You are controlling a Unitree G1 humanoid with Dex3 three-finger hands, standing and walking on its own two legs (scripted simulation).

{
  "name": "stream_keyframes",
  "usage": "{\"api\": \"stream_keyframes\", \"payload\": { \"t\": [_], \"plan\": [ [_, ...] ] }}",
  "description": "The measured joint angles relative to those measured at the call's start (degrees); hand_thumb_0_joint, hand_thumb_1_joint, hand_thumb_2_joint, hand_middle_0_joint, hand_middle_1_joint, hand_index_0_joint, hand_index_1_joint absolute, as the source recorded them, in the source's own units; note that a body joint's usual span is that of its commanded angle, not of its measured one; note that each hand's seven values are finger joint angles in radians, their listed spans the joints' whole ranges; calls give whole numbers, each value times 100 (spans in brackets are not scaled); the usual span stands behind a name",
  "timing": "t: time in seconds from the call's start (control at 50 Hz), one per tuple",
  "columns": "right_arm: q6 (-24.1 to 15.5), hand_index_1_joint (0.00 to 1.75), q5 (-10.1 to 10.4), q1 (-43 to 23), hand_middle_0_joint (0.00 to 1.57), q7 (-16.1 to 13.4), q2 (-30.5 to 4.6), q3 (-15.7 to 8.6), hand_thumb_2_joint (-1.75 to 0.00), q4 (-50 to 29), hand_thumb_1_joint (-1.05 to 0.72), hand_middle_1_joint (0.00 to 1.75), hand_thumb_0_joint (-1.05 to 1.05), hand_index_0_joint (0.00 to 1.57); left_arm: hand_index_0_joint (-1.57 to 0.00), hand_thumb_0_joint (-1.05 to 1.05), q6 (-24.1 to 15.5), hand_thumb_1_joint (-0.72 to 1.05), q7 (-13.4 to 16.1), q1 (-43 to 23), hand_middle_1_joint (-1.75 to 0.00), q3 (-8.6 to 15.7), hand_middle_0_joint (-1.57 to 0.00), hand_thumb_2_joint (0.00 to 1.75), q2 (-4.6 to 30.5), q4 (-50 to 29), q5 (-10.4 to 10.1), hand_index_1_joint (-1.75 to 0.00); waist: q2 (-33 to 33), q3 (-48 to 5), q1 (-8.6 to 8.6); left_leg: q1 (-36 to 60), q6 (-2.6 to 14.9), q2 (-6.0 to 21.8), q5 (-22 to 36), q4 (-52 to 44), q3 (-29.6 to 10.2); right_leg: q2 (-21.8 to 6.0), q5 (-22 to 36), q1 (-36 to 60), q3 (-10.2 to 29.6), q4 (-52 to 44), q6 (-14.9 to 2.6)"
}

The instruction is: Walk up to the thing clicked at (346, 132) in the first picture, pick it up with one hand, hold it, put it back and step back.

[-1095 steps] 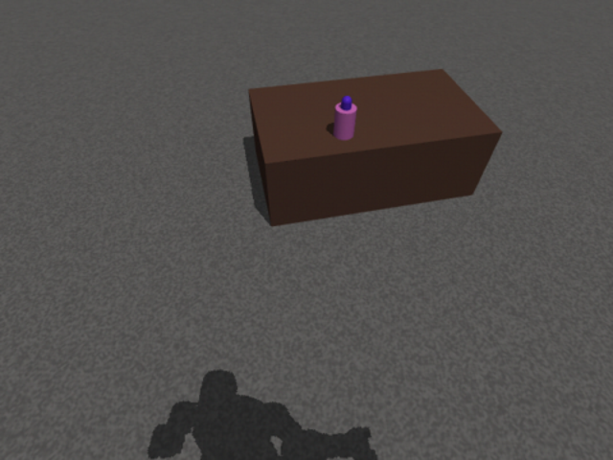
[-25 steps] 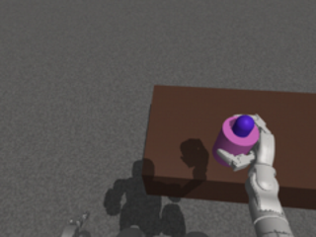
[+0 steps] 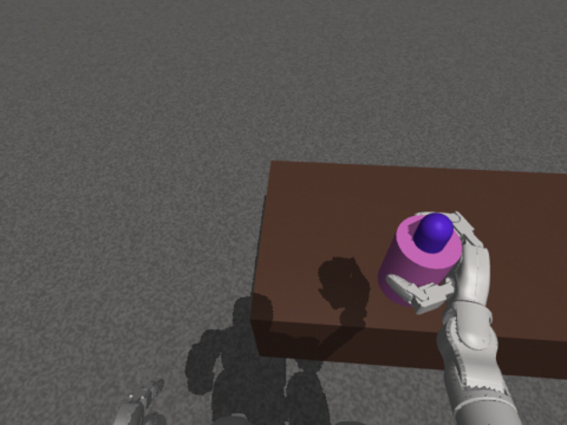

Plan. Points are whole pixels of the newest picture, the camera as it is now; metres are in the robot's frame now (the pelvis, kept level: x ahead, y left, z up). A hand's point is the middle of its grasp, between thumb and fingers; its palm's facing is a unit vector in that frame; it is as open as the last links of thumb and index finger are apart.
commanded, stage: hold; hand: right
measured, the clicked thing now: (420, 254) +0.34 -0.17 +0.05
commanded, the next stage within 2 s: none
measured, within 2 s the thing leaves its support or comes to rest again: neither
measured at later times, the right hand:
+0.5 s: hand (421, 265) +0.33 -0.17 +0.04, palm faces +0.24 +0.97 -0.03, open 11.4 cm
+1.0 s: hand (422, 265) +0.32 -0.17 +0.04, palm faces +0.24 +0.97 -0.02, open 11.4 cm
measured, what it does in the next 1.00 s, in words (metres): stands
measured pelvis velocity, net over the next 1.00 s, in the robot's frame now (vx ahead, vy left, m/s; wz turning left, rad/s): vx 0.00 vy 0.00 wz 0.00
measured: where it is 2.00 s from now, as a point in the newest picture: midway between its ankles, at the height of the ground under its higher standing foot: outside the picture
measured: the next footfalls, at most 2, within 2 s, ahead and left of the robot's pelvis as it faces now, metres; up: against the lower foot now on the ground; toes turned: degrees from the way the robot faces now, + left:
none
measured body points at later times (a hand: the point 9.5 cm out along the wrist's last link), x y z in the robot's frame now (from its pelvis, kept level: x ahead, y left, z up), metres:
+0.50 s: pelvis +0.00 +0.00 +0.00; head +0.05 +0.00 +0.45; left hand +0.13 +0.24 -0.11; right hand +0.31 -0.22 +0.04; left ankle +0.01 +0.12 -0.71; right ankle -0.01 -0.11 -0.71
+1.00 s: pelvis +0.00 +0.00 +0.00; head +0.04 +0.00 +0.45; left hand +0.13 +0.24 -0.11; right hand +0.30 -0.22 +0.04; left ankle +0.01 +0.12 -0.71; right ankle -0.01 -0.11 -0.71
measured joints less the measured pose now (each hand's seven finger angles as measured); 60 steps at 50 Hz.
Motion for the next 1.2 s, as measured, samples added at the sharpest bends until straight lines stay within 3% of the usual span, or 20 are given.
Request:
{"api": "stream_keyframes", "payload": {
  "t": [1.2],
  "plan": [
    [93,102,14,234,63,27,24,30,-114,-204,59,100,-2,64,-21,1,-133,89,28,-82,-31,-4,-21,92,14,-38,6,-31,-11,52,-16,162,21,-6,10,-80,19,-2,29,166,23,-101,22]
  ]
}}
